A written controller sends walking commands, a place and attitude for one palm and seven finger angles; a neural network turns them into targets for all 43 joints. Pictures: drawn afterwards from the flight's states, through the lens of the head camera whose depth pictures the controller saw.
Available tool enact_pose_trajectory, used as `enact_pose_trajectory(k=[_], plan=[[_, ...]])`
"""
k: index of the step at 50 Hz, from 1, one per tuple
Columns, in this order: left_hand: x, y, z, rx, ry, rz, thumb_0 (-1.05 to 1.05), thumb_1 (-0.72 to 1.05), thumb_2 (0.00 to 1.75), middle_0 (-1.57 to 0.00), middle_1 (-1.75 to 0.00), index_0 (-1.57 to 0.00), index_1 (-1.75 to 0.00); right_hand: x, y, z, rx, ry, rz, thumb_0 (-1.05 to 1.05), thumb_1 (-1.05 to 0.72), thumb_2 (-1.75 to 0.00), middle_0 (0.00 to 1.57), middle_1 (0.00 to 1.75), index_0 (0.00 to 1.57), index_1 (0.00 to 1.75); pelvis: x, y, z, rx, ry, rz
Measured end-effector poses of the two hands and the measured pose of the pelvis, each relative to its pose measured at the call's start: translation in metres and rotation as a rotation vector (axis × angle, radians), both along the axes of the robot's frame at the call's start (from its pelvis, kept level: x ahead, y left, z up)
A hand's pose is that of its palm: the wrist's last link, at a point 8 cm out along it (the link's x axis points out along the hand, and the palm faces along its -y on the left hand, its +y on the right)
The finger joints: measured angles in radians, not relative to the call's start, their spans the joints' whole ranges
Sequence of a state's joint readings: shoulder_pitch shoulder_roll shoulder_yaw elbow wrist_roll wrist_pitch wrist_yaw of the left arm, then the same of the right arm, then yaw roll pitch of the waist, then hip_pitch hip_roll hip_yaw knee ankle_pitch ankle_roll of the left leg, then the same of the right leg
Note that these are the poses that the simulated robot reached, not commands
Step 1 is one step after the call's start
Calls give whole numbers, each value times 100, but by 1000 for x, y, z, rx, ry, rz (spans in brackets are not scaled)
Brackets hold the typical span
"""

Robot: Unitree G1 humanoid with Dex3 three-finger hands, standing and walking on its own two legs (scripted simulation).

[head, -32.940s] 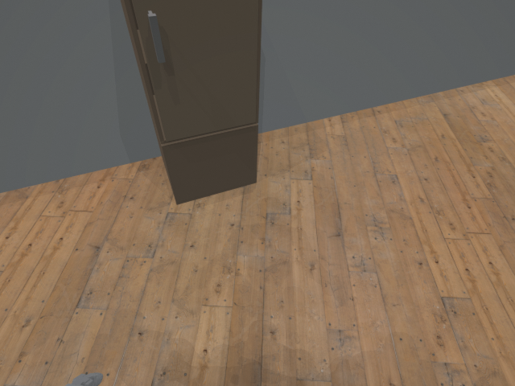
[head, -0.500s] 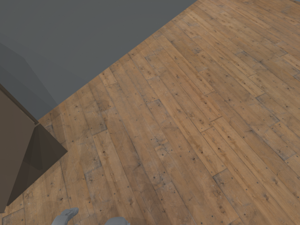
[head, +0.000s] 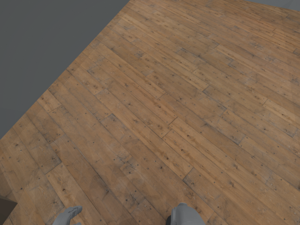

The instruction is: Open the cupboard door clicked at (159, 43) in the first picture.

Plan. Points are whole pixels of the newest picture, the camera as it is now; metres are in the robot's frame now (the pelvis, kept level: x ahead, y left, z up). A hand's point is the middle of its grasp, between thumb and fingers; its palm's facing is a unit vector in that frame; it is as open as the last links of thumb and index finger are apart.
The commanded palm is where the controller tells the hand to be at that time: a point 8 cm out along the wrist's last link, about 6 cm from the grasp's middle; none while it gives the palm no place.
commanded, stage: walk to a spot facing it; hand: left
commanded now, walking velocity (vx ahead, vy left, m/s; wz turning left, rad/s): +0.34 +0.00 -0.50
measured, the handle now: out of the picture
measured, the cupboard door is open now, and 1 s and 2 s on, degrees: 41 41 41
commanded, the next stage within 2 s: turn to face it in 0.72 s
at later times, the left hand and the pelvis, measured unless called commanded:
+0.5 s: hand (113, 169) +0.30 +0.14 -0.19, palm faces -0.14 -0.97 -0.18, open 7.3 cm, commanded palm none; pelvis +0.24 -0.04 -0.01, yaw -12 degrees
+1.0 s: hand (151, 105) +0.59 +0.01 -0.18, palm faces -0.23 -0.96 -0.18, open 7.2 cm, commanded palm none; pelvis +0.47 -0.15 +0.00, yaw -14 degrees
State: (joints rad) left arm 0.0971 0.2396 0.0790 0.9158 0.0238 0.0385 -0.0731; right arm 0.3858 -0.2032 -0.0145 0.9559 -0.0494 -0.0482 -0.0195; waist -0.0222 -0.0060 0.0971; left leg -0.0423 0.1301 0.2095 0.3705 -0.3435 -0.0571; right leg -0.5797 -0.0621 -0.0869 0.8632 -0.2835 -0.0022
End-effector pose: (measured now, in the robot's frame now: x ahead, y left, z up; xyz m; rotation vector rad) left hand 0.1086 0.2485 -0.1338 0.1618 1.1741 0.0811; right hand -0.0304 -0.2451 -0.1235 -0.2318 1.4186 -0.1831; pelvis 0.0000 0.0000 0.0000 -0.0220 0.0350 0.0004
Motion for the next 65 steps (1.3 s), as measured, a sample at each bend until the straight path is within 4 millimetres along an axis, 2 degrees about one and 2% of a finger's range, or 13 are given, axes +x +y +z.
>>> enact_pose_trajectory(k=[4,7,10,16,22,25,31,37,42,48,52,56,65], plan=[[86,-28,-2,24,-79,-104,1,91,90,-19,-30,-20,-30,-15,-15,-16,21,102,-101,0,-90,-89,20,30,20,30,40,-20,-15,6,-9,-50],[129,-45,-9,50,-157,-125,0,91,90,-20,-30,-20,-30,-3,-30,-32,36,146,-155,0,-90,-89,20,30,20,30,64,-37,-30,29,-22,-82],[142,-58,-7,57,-105,-140,0,91,90,-20,-30,-20,-30,44,-44,-30,27,76,-183,1,-91,-89,20,30,20,30,84,-43,-21,17,-29,-105],[151,-79,-5,28,40,-159,0,92,90,-20,-30,-20,-30,167,-57,-5,16,-155,-170,0,-91,-89,20,30,20,30,137,-51,0,32,-1,-160],[178,-67,-13,13,108,-103,0,93,90,-20,-30,-20,-30,272,-52,0,15,-267,-125,0,-91,-89,20,30,20,30,207,-47,-2,10,-2,-184],[198,-59,-24,20,148,-100,0,92,90,-20,-30,-20,-30,310,-50,-6,-1,-308,-120,0,-91,-89,20,30,20,30,242,-44,-12,12,-7,-210],[276,-74,-11,30,136,-147,1,92,90,-20,-30,-20,-30,320,-45,-6,19,-219,-188,0,-92,-89,20,30,20,30,298,-57,-1,22,-9,-227],[382,-122,0,22,42,-238,1,91,90,-20,-30,-20,-30,297,-59,-16,61,-12,-291,0,-92,-89,20,30,20,30,354,-85,-1,17,-9,-272],[453,-163,-15,40,-43,-264,0,91,90,-20,-30,-20,-30,302,-87,-37,81,106,-366,0,-92,-89,20,30,20,30,402,-122,-23,27,-31,-286],[475,-189,-13,19,27,-235,0,92,90,-20,-30,-20,-30,391,-124,-16,26,16,-350,1,-91,-89,20,30,20,30,449,-141,-6,9,-23,-257],[493,-185,-18,9,51,-184,-1,94,90,-20,-30,-20,-30,462,-134,-8,14,-74,-288,0,-91,-89,20,30,20,30,483,-147,-3,3,-21,-217],[510,-179,-35,-5,70,-118,0,93,90,-20,-30,-20,-30,522,-136,-19,9,-124,-212,0,-91,-89,20,30,20,30,517,-146,-17,-10,-18,-174],[552,-185,-9,38,28,-19,0,92,90,-20,-30,-20,-30,600,-160,-15,28,-140,-86,0,-92,-89,20,30,20,30,551,-169,-5,3,8,-77]])
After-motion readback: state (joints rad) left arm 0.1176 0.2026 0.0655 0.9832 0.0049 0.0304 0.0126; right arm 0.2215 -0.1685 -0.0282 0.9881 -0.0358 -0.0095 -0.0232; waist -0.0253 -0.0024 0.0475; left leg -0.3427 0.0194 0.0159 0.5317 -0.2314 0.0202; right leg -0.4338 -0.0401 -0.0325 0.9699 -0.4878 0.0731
